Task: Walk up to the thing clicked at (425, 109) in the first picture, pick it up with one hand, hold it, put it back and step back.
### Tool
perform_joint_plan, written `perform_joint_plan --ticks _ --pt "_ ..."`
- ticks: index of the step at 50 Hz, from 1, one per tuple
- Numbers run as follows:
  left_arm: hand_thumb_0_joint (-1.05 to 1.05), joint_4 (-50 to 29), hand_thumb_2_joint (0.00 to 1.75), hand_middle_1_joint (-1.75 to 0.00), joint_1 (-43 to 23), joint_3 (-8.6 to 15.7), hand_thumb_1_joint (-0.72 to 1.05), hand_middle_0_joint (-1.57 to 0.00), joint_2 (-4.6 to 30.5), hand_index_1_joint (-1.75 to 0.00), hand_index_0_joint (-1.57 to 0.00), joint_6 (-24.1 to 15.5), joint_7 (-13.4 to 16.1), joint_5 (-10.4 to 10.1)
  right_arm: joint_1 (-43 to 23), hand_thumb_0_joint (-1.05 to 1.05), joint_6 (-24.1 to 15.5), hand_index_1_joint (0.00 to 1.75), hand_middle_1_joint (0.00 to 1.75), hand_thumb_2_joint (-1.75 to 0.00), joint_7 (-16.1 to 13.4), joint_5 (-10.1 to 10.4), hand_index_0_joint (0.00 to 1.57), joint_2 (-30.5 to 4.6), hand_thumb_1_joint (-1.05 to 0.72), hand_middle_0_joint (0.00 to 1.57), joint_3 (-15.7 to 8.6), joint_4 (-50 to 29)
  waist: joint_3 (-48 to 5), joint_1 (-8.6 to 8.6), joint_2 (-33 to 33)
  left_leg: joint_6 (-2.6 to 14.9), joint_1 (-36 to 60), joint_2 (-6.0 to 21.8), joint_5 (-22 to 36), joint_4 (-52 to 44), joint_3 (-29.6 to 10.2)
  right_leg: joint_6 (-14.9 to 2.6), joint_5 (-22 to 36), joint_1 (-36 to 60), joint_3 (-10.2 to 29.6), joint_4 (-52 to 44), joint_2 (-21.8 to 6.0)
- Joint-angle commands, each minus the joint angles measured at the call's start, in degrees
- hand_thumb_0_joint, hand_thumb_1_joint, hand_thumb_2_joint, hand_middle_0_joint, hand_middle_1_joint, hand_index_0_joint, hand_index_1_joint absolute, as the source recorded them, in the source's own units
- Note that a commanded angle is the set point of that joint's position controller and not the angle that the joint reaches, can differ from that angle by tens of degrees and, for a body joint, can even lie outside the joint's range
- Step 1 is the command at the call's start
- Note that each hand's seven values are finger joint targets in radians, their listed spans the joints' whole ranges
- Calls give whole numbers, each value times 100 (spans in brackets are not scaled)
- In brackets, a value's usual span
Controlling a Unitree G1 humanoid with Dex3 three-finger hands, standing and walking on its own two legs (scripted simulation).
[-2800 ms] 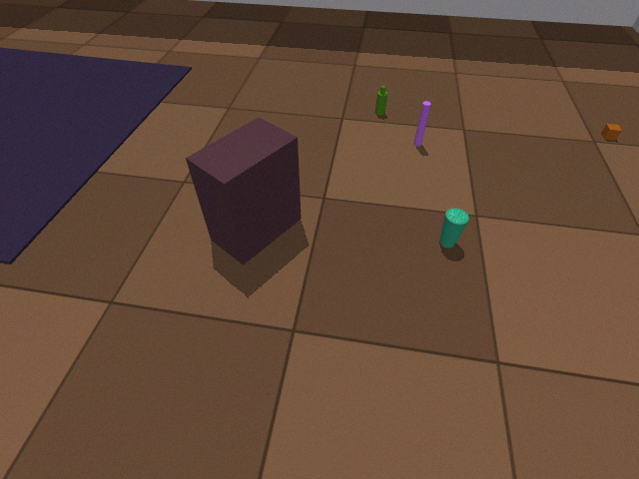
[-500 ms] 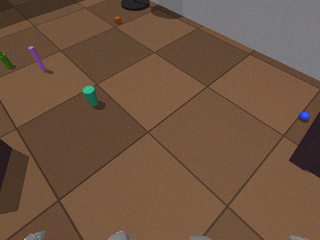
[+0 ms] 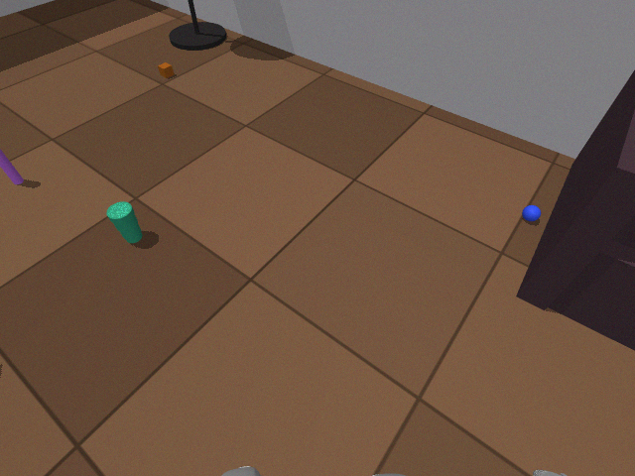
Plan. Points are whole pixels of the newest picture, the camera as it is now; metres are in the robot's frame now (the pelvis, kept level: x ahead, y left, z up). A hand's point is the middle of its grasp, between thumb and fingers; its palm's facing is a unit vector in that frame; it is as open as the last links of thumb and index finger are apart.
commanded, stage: walk up
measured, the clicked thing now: (2, 160) +1.42 +1.35 -0.62
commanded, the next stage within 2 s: stand in 0.88 s
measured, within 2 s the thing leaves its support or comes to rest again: neither
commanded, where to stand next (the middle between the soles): +0.10 +0.03 m, yaw -2 degrees
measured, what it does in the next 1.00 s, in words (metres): stands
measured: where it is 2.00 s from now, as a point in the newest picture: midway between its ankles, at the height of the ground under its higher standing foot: outside the picture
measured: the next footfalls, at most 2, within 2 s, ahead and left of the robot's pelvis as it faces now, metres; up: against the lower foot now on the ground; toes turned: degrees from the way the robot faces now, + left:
none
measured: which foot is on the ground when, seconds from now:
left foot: down 0.00-1.00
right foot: down 0.00-1.00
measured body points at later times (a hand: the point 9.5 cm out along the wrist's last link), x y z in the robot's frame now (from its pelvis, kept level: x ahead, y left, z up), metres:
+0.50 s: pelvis +0.01 +0.01 +0.02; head +0.02 +0.01 +0.47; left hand +0.13 +0.31 -0.10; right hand +0.07 -0.29 -0.11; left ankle +0.04 +0.14 -0.71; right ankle +0.02 -0.12 -0.71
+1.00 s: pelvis +0.02 +0.02 +0.04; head +0.04 +0.01 +0.49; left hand +0.14 +0.31 -0.09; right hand +0.08 -0.29 -0.09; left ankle +0.04 +0.15 -0.71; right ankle +0.02 -0.12 -0.71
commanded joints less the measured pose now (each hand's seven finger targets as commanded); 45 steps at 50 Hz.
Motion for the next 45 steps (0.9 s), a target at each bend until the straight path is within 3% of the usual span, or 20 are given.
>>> perform_joint_plan --ticks 1,2,3,4,6,8,9,10,11,12,14,16,20,24,27,34,38,43,44,45 --pt "0 -281 90 -30 152 407 90 -20 1737 -30 -20 -257 178 127 -590 0 4 30 30 -90 -175 69 20 -1048 -90 20 -335 -488 -135 269 -774 199 -1005 -327 -1216 760 -575 -1222 -954 -79 3689 -2350 -2010" --pt "0 -363 90 -30 -162 368 90 -20 1650 -30 -20 -263 163 91 -437 0 -16 30 30 -90 -179 79 20 -1238 -90 20 -404 -357 28 102 -512 196 -608 -202 -1125 921 -701 -1370 -650 -418 3428 -2170 -2013" --pt "0 -325 90 -30 -324 312 90 -20 1463 -30 -20 -284 170 44 -282 0 -63 30 30 -90 -166 126 20 -1172 -90 20 -376 -216 -61 13 -405 235 -676 -177 -1036 639 -673 -1240 5 -52 2882 -1927 -1773" --pt "0 -270 90 -30 -337 279 90 -20 1401 -30 -20 -298 177 62 -289 0 -98 30 30 -90 -160 156 20 -1128 -90 20 -361 -133 -152 10 -564 282 -572 -199 -844 380 -531 -1080 303 26 2539 -1845 -1583" --pt "0 -207 90 -30 -471 241 90 -20 1395 -30 -20 -284 136 47 27 0 -140 30 30 -90 -146 123 20 -1097 -90 20 -360 115 -329 -91 -1034 319 296 -350 -327 -136 -298 -876 631 -410 2108 -1648 -1334" --pt "0 -159 90 -30 -625 148 90 -20 1202 -30 -20 -234 114 -1 158 0 -184 30 30 -90 -132 113 20 -1019 -90 20 -348 280 -456 -192 -863 343 1003 -493 301 -1103 -189 -626 971 -612 1546 -1270 -991" --pt "0 -131 90 -30 -634 86 90 -20 1035 -30 -20 -225 108 -29 198 0 -221 30 30 -90 -145 72 20 -1126 -90 20 -377 323 -610 -221 -684 432 1298 -239 583 -1417 -608 -457 1162 -746 1416 -1021 -894" --pt "0 -31 90 -30 -512 39 90 -20 880 -30 -20 -206 107 -82 -143 0 -250 30 30 -90 -130 58 20 -1331 -90 20 -386 246 -553 -53 -106 635 1038 176 85 -1843 -1372 -227 689 -746 1090 -881 -549" --pt "0 134 90 -30 -455 58 90 -20 956 -30 -20 -196 122 -88 -361 0 -239 30 30 -90 -105 110 20 -1406 -90 20 -376 268 -535 63 15 880 482 493 -282 -2002 -1671 -164 64 -129 802 -704 -296" --pt "0 245 90 -30 -312 48 90 -20 948 -30 -20 -210 137 -68 -539 0 -226 30 30 -90 -83 113 20 -1369 -90 20 -324 283 -554 208 36 852 330 512 -325 -2017 -1537 -182 -63 200 798 -877 -298" --pt "0 368 90 -30 -538 54 90 -20 1048 -30 -20 -236 111 -59 -656 0 -197 30 30 -90 -74 109 20 -1248 -90 20 -244 395 -334 129 -155 529 155 3 -299 -1801 -909 -312 194 267 1243 -1388 -520" --pt "0 435 90 -30 -732 38 90 -20 1142 -30 -20 -245 108 -87 -594 0 -194 30 30 -90 -75 132 20 -1188 -90 20 -202 574 -226 22 -69 381 422 -188 -153 -1784 -665 -386 338 6 1508 -1590 -731" --pt "0 679 90 -30 -826 -39 90 -20 963 -30 -20 -222 108 -120 -729 0 -229 30 30 -90 -77 154 20 -1164 -90 20 -161 787 -546 81 -58 474 850 62 436 -2109 -759 -229 1186 316 1098 -1490 -536" --pt "0 874 90 -30 -979 -77 90 -20 888 -30 -20 -191 114 -150 -848 0 -245 30 30 -90 -111 165 20 -1163 -90 20 -153 982 -710 88 -47 432 1100 124 1151 -2287 -633 -141 1876 614 1004 -1493 -554" --pt "0 1020 90 -30 -1077 -95 90 -20 878 -30 -20 -185 123 -143 -977 0 -216 30 30 -90 -122 185 20 -1108 -90 20 -161 1087 -780 60 -129 406 1315 111 1326 -2281 -479 -129 2109 698 1033 -1672 -627" --pt "0 1213 90 -30 -1354 -153 90 -20 792 -30 -20 -142 111 -115 -1220 0 -172 30 30 -90 -107 153 20 -1054 -90 20 -181 1304 -662 33 -110 334 1491 123 947 -2696 -447 -60 1846 651 1056 -2024 -640" --pt "0 1270 90 -30 -1425 -141 90 -20 817 -30 -20 -152 112 -103 -1231 0 -168 30 30 -90 -103 156 20 -1005 -90 20 -188 1379 -774 -10 -276 275 1822 66 1228 -2640 -273 -52 2173 643 1123 -2200 -744" --pt "0 1312 90 -30 -1472 -139 90 -20 809 -30 -20 -137 116 -88 -1288 0 -151 30 30 -90 -91 149 20 -993 -90 20 -198 1434 -733 -20 -224 250 1900 65 1082 -2747 -250 -43 1998 622 1116 -2331 -739" --pt "0 1343 90 -30 -1495 -130 90 -20 860 -30 -20 -133 111 -64 -1347 0 -154 30 30 -90 -116 135 20 -991 -90 20 -183 1433 -797 -49 -237 245 1774 128 1516 -2831 -480 30 2395 845 997 -2340 -803" --pt "0 1350 90 -30 -1444 -116 90 -20 855 -30 -20 -126 112 -81 -1357 0 -160 30 30 -90 -128 134 20 -1005 -90 20 -187 1437 -883 -19 -239 229 1856 110 1751 -2823 -435 44 2606 938 981 -2324 -813"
